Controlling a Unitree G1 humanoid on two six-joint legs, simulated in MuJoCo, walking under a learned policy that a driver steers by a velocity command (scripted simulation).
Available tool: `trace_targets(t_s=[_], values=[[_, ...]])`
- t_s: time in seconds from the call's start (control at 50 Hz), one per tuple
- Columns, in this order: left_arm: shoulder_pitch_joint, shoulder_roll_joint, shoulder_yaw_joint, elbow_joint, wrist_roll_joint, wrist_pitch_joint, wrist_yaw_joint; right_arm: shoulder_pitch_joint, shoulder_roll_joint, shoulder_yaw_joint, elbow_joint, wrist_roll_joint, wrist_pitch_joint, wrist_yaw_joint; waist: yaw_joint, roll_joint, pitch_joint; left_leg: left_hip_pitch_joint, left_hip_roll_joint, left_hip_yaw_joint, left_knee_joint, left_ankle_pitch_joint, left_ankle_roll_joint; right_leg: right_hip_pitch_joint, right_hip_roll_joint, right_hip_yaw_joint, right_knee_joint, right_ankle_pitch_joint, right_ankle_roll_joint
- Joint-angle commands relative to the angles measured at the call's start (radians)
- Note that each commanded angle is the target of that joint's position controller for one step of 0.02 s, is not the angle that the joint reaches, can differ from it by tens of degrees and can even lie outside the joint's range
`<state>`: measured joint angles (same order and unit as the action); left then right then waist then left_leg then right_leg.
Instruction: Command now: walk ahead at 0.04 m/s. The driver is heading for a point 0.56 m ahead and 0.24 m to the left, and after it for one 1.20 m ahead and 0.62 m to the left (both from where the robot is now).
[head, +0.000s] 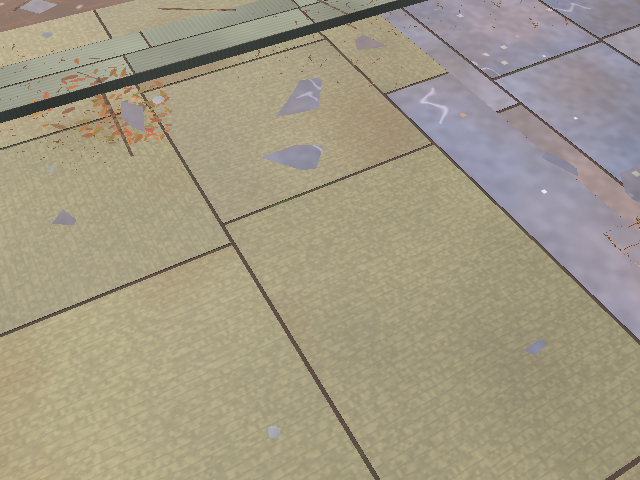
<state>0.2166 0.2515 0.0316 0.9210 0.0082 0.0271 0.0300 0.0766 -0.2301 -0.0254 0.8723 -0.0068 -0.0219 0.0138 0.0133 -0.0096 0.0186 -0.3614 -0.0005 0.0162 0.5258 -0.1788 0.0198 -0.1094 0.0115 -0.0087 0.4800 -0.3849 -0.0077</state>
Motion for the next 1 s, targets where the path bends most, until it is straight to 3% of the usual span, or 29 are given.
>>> trace_targets(t_s=[0.02, 0.2, 0.22, 0.26, 0.28, 0.32, 0.34, 0.36, 0.38, 0.42, 0.44, 0.46, 0.48, 0.5, 0.52, 0.54, 0.56, 0.58, 0.64, 0.7, 0.82, 0.88, 0.92, 0.94, 0.96, 0.98, 1.0], values=[[0.059, 0.113, 0.029, 0.002, -0.003, -0.005, 0.007, -0.010, -0.129, -0.031, -0.021, 0.004, -0.012, -0.009, -0.003, 0.041, -0.128, 0.237, 0.097, -0.108, -0.020, 0.445, 0.085, -0.064, -0.053, 0.044, -0.052, 0.313, -0.007], [0.069, 0.090, 0.022, 0.085, -0.001, -0.005, 0.010, -0.053, -0.119, -0.035, 0.037, 0.007, 0.016, -0.025, -0.001, 0.011, -0.051, 0.211, 0.067, -0.086, -0.045, 0.257, 0.072, -0.096, -0.051, 0.031, -0.082, 0.223, -0.010], [0.089, 0.081, 0.019, 0.099, -0.002, -0.007, 0.010, -0.039, -0.112, -0.035, 0.051, 0.007, 0.020, -0.028, 0.002, 0.014, -0.062, 0.219, 0.054, -0.078, -0.053, 0.127, 0.066, -0.097, -0.047, 0.025, -0.098, 0.121, -0.015], [0.084, 0.104, 0.024, 0.102, -0.011, -0.012, 0.012, -0.038, -0.127, -0.043, 0.062, 0.016, 0.029, -0.035, -0.002, -0.013, 0.004, 0.159, 0.015, -0.048, -0.039, -0.239, 0.056, -0.156, -0.058, 0.050, -0.126, -0.141, -0.056], [0.085, 0.119, 0.028, 0.097, -0.014, -0.018, 0.014, -0.051, -0.130, -0.045, 0.058, 0.015, 0.026, -0.037, 0.003, -0.030, 0.049, 0.098, -0.001, -0.036, -0.023, -0.339, 0.049, -0.176, -0.084, 0.088, -0.151, -0.240, -0.084], [0.140, 0.152, 0.037, 0.105, -0.020, -0.044, 0.016, -0.105, -0.113, -0.044, 0.039, 0.020, 0.001, -0.030, 0.034, -0.090, 0.122, -0.042, -0.036, 0.018, 0.085, -0.294, 0.026, -0.129, -0.190, 0.235, -0.250, -0.339, -0.150], [0.135, 0.182, 0.046, 0.109, -0.026, -0.059, 0.016, -0.124, -0.102, -0.043, 0.032, 0.027, -0.016, -0.021, 0.032, -0.141, 0.168, -0.114, -0.031, 0.048, 0.155, -0.201, 0.023, -0.092, -0.273, 0.324, -0.296, -0.313, -0.186], [0.122, 0.184, 0.050, 0.111, -0.026, -0.073, 0.015, -0.119, -0.100, -0.044, 0.030, 0.027, -0.031, -0.013, 0.023, -0.156, 0.190, -0.156, 0.004, 0.026, 0.192, -0.175, 0.030, -0.065, -0.322, 0.359, -0.288, -0.217, -0.206], [0.118, 0.167, 0.048, 0.112, -0.028, -0.084, 0.013, -0.099, -0.100, -0.046, 0.033, 0.030, -0.044, -0.005, 0.009, -0.150, 0.185, -0.170, 0.019, 0.023, 0.183, -0.183, 0.040, -0.026, -0.330, 0.345, -0.260, -0.096, -0.205], [0.086, 0.146, 0.044, 0.104, -0.034, -0.090, 0.002, -0.001, -0.094, -0.052, 0.068, 0.039, -0.059, 0.007, -0.045, -0.120, 0.147, 0.001, -0.001, 0.055, 0.042, -0.170, 0.059, -0.056, -0.271, 0.240, -0.175, 0.070, -0.161], [0.053, 0.144, 0.042, 0.090, -0.030, -0.093, -0.003, 0.110, -0.122, -0.070, 0.110, 0.038, -0.060, 0.008, -0.094, -0.095, 0.090, 0.200, -0.029, 0.049, 0.000, -0.113, 0.071, -0.136, -0.207, 0.169, -0.072, 0.239, -0.127], [0.026, 0.112, 0.032, 0.062, -0.032, -0.099, -0.005, 0.229, -0.200, -0.097, 0.142, 0.033, -0.064, 0.006, -0.132, 0.055, 0.031, 0.375, 0.077, -0.177, -0.105, -0.144, 0.140, -0.277, -0.086, 0.034, 0.198, 0.386, -0.062], [0.034, 0.069, 0.020, 0.036, -0.022, -0.112, -0.003, 0.375, -0.273, -0.112, 0.171, 0.032, -0.065, 0.012, -0.171, 0.285, -0.081, 0.579, 0.293, -0.593, -0.275, -0.182, 0.275, -0.474, 0.031, -0.021, 0.560, 0.082, 0.005], [0.010, 0.093, 0.029, 0.024, -0.033, -0.125, -0.009, 0.333, -0.195, -0.078, 0.169, 0.023, -0.075, 0.015, -0.129, 0.211, -0.067, 0.563, 0.369, -0.706, -0.327, -0.180, 0.291, -0.583, 0.012, 0.099, 0.744, -0.150, -0.011], [0.006, 0.104, 0.035, 0.024, -0.056, -0.132, -0.018, 0.257, -0.153, -0.060, 0.148, 0.020, -0.084, 0.016, -0.090, 0.140, 0.000, 0.486, 0.358, -0.601, -0.321, -0.163, 0.265, -0.614, -0.042, 0.126, 0.804, -0.101, -0.042], [0.001, 0.097, 0.036, 0.028, -0.061, -0.135, -0.022, 0.209, -0.126, -0.050, 0.131, 0.015, -0.089, 0.018, -0.064, 0.083, 0.020, 0.432, 0.318, -0.493, -0.337, -0.157, 0.232, -0.609, -0.086, 0.117, 0.778, -0.013, -0.065], [-0.007, 0.095, 0.043, 0.030, -0.056, -0.133, -0.021, 0.186, -0.110, -0.040, 0.124, 0.015, -0.092, 0.020, -0.048, 0.058, 0.054, 0.387, 0.283, -0.395, -0.355, -0.104, 0.206, -0.605, -0.121, 0.101, 0.715, 0.058, -0.070], [-0.007, 0.101, 0.051, 0.033, -0.047, -0.126, -0.020, 0.182, -0.097, -0.033, 0.124, 0.010, -0.090, 0.017, -0.036, 0.073, 0.052, 0.352, 0.245, -0.317, -0.373, -0.060, 0.181, -0.561, -0.140, 0.087, 0.662, 0.105, -0.067], [-0.038, 0.068, 0.054, 0.025, -0.032, -0.107, -0.023, 0.239, -0.126, -0.031, 0.138, 0.005, -0.080, 0.000, -0.036, 0.074, 0.056, 0.321, 0.214, -0.222, -0.414, 0.043, 0.182, -0.545, -0.145, 0.042, 0.538, 0.176, -0.024], [-0.166, 0.046, 0.046, -0.026, -0.023, -0.105, -0.022, 0.271, -0.162, -0.037, 0.141, 0.006, -0.071, -0.020, -0.060, 0.058, 0.085, 0.297, 0.216, -0.192, -0.442, 0.068, 0.190, -0.573, -0.135, 0.028, 0.334, 0.271, 0.016], [-0.320, 0.057, 0.035, -0.077, -0.032, -0.123, -0.045, 0.330, -0.167, -0.049, 0.147, 0.026, -0.057, -0.031, -0.085, 0.081, 0.106, 0.264, 0.213, -0.169, -0.404, 0.091, 0.177, -0.459, -0.080, 0.023, 0.089, 0.401, 0.039], [-0.297, 0.105, 0.046, -0.087, -0.038, -0.136, -0.053, 0.314, -0.179, -0.062, 0.139, 0.034, -0.049, -0.035, -0.042, 0.100, 0.087, 0.301, 0.249, -0.207, -0.342, 0.106, 0.154, -0.371, -0.073, 0.048, 0.028, 0.360, 0.015], [-0.147, 0.157, 0.073, -0.052, -0.038, -0.143, -0.047, 0.279, -0.180, -0.064, 0.120, 0.031, -0.043, -0.035, 0.048, 0.111, 0.002, 0.281, 0.212, -0.186, -0.174, 0.296, 0.120, -0.154, -0.041, 0.026, 0.006, 0.293, -0.017], [0.034, 0.208, 0.097, -0.008, -0.033, -0.145, -0.037, 0.271, -0.145, -0.052, 0.101, 0.020, -0.040, -0.033, 0.124, 0.083, -0.127, 0.186, 0.144, -0.142, 0.063, 0.289, 0.084, 0.098, -0.088, 0.068, 0.021, 0.262, -0.055], [0.179, 0.306, 0.119, 0.011, -0.011, -0.143, -0.030, 0.343, -0.045, -0.027, 0.065, 0.008, -0.044, -0.030, 0.117, -0.131, -0.311, -0.114, 0.005, -0.052, 0.439, -0.026, 0.017, 0.462, -0.327, 0.388, -0.009, 0.100, -0.155], [0.193, 0.278, 0.105, 0.019, -0.006, -0.139, -0.041, 0.381, -0.019, -0.018, 0.051, 0.036, -0.058, -0.031, 0.092, -0.333, -0.385, -0.301, -0.050, -0.106, 0.674, -0.423, 0.008, 0.511, -0.445, 0.763, -0.209, -0.120, -0.235], [0.100, 0.184, 0.077, 0.000, -0.009, -0.144, -0.044, 0.330, -0.126, -0.047, 0.048, 0.061, -0.064, -0.032, 0.077, -0.220, -0.237, -0.371, 0.015, -0.157, 0.780, -0.366, 0.024, 0.373, -0.411, 0.675, -0.248, -0.213, -0.193]])
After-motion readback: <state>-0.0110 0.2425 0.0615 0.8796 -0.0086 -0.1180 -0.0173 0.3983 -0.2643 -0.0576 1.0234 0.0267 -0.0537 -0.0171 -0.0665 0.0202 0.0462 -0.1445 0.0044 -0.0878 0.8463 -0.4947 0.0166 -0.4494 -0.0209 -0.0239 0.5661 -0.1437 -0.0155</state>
